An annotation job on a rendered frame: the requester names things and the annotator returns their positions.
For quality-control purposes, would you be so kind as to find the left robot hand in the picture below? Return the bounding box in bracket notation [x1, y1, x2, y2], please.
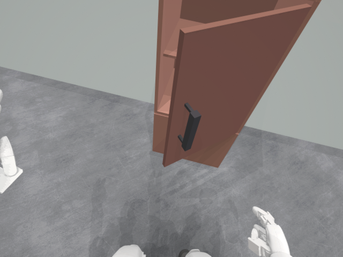
[0, 89, 23, 194]

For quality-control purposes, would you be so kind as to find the cupboard door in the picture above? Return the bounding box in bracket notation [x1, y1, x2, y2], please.
[162, 4, 312, 167]

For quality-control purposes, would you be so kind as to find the right robot hand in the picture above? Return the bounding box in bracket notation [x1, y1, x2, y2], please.
[248, 206, 290, 257]

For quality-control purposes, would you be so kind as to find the handle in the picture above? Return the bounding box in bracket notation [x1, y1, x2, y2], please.
[178, 103, 201, 151]

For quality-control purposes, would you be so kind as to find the left robot thigh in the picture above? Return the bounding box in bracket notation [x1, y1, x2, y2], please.
[112, 245, 146, 257]

